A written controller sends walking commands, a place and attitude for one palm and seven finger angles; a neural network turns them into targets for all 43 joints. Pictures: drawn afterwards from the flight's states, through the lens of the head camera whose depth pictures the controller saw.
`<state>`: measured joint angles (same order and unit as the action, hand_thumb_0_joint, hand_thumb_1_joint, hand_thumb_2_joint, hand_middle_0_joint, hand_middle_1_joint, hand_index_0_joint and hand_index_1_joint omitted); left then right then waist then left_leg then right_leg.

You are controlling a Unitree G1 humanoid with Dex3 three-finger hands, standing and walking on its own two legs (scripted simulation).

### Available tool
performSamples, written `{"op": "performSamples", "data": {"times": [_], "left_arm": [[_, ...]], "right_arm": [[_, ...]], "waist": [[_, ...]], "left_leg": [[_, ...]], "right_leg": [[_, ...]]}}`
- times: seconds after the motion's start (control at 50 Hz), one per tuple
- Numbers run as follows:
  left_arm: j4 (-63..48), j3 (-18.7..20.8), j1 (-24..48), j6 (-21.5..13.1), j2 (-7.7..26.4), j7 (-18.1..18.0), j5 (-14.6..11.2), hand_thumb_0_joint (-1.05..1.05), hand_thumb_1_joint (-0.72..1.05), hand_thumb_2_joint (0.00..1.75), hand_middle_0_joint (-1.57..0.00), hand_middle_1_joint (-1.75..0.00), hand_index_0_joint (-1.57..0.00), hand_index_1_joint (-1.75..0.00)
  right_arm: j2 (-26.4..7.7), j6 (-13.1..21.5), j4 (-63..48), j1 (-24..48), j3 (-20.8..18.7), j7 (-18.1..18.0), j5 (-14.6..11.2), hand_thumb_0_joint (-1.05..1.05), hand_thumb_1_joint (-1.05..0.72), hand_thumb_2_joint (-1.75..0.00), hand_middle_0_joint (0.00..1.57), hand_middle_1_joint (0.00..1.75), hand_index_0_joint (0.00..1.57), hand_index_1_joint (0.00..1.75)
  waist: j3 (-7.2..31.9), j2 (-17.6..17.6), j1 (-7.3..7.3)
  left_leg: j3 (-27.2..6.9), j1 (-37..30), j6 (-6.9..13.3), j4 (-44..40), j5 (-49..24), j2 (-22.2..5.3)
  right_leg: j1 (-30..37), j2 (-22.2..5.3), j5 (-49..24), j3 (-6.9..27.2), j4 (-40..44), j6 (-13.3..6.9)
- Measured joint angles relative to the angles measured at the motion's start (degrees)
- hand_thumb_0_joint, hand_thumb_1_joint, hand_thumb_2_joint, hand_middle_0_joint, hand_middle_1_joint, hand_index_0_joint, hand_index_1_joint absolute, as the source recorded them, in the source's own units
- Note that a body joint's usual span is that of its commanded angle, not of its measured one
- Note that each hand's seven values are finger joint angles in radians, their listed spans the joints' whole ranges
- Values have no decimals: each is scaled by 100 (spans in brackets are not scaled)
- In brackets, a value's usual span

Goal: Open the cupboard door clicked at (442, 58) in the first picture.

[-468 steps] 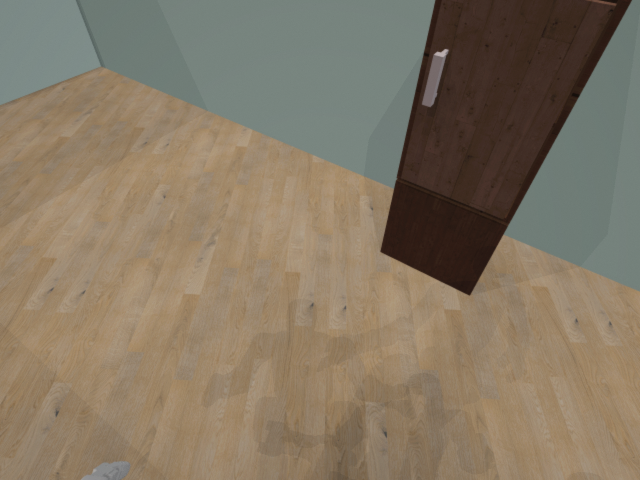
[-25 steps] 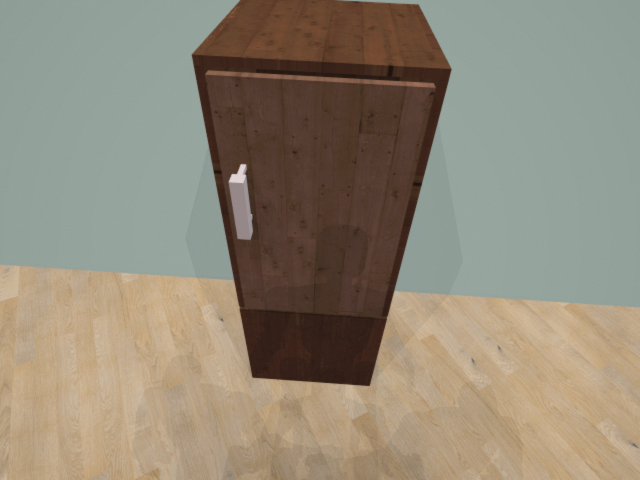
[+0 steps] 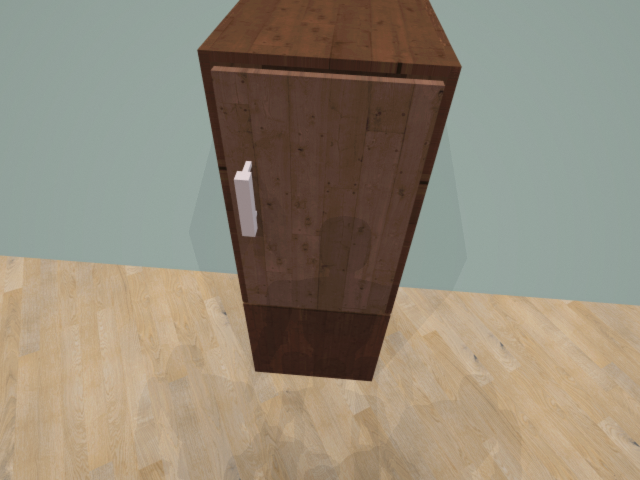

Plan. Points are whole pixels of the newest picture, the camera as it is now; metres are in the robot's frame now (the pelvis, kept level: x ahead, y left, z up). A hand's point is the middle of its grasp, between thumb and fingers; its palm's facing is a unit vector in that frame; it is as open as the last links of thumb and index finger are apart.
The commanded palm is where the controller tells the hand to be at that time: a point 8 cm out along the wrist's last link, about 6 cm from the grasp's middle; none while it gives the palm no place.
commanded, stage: come to a stop and stand still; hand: left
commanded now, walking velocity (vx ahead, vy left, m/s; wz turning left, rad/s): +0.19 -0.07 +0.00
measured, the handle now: (248, 198) +0.58 +0.17 +0.02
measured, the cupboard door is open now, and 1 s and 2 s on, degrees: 0 0 0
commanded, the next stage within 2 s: look again from close up in 1.70 s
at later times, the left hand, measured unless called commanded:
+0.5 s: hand out of the picture +0.02 +0.18 -0.19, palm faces +0.02 -0.98 -0.20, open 7.3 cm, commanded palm none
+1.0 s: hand out of the picture +0.00 +0.17 -0.17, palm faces -0.03 -0.97 -0.23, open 7.4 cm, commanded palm none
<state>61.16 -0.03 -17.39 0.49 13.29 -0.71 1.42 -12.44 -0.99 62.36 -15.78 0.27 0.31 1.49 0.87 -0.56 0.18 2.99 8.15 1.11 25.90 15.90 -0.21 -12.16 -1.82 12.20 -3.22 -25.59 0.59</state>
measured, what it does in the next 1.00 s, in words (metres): stands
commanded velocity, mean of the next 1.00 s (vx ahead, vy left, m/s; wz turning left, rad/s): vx -0.04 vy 0.00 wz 0.00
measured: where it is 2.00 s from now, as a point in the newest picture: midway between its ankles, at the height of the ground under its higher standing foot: outside the picture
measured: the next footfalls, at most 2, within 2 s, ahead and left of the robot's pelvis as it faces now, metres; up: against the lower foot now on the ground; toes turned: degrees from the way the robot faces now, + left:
none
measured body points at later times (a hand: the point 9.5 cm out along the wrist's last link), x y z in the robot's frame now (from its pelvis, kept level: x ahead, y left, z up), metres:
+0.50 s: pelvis +0.01 +0.01 -0.01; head +0.02 +0.03 +0.44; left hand +0.02 +0.24 -0.17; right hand +0.03 -0.22 -0.16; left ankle -0.02 +0.10 -0.74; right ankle +0.03 -0.12 -0.74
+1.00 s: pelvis +0.00 +0.00 +0.00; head +0.01 -0.03 +0.45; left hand +0.00 +0.23 -0.15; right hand +0.00 -0.23 -0.17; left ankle -0.02 +0.10 -0.74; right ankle +0.03 -0.12 -0.74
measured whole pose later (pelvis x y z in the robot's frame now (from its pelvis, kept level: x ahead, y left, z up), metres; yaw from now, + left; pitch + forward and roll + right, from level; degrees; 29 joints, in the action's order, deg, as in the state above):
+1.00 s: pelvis +0.00 +0.00 +0.00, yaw -2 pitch +0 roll +1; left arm 62.0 -1.2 -17.8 -0.4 8.7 -0.8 1.1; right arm -11.0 0.2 59.2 -17.8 0.5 -0.5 1.0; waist -1.6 2.2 0.1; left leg 5.3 10.1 1.1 25.8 15.5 0.3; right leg -16.7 -1.9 12.3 -0.3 -29.1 0.2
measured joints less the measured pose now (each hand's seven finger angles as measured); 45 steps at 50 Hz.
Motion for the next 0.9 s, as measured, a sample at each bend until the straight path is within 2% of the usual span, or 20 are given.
{"op": "performSamples", "data": {"times": [0.16, 0.32, 0.44, 0.52, 0.62, 0.74, 0.9], "left_arm": [[235, -33, -476, -85, -483, -38, -32, 0, 90, 90, -20, -30, -20, -29], [130, -38, -279, -116, -762, -209, -70, 0, 90, 90, -20, -30, -20, -29], [-85, 111, -15, 11, -563, -261, -30, 2, 92, 90, -20, -30, -20, -29], [-186, 101, 108, 2, -366, -288, -29, 1, 91, 90, -20, -30, -20, -29], [-278, 55, 181, 77, -204, -156, 23, 1, 91, 90, -20, -30, -20, -29], [-243, -12, 132, -2, -196, -64, 15, 0, 91, 90, -20, -30, -20, -29], [-71, -80, -20, -37, -320, -22, -7, 0, 91, 90, -20, -30, -20, -29]], "right_arm": [[420, 90, 264, -340, 23, -84, -76, 1, -91, -90, 20, 30, 20, 30], [633, 111, 212, -52, -79, -279, -147, 1, -92, -90, 20, 30, 20, 30], [515, 55, 17, 183, -240, -297, -131, 2, -93, -90, 20, 30, 20, 30], [401, 30, -253, 224, -232, -235, -141, 2, -93, -90, 20, 30, 20, 30], [275, 86, -623, 56, -164, -150, -43, 1, -92, -90, 20, 30, 20, 30], [135, 88, -655, -17, -94, -113, -28, 1, -93, -90, 20, 30, 20, 30], [110, 95, -500, -119, -6, -65, -31, 1, -92, -90, 20, 30, 20, 30]], "waist": [[-130, -8, 15], [-427, -44, -7], [-532, -110, -1], [-435, -72, -28], [-190, 61, -14], [-89, 258, 29], [-159, 300, 13]], "left_leg": [[7, -62, -35, 260, 368, -83], [15, -31, -31, 210, 324, -74], [118, 143, 44, 503, 394, -16], [158, 328, 75, 749, 416, -40], [229, 388, 179, 720, 338, 54], [293, 256, 191, 360, 109, 166], [277, 222, 87, 33, -66, 139]], "right_leg": [[58, 75, 257, 13, -219, -23], [17, 64, 164, 15, -184, 15], [-171, -2, 240, 117, -444, 57], [-303, 14, 147, 156, -535, 81], [-463, -53, 300, 245, -713, -73], [-424, -125, 25, 359, -513, 45], [-479, -84, -44, 350, -379, 29]]}}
